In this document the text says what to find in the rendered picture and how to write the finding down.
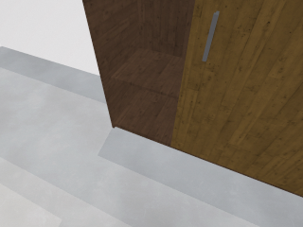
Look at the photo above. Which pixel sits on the wardrobe door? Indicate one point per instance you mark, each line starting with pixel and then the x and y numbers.
pixel 242 108

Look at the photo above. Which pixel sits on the handle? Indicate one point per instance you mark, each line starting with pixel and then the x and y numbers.
pixel 210 34

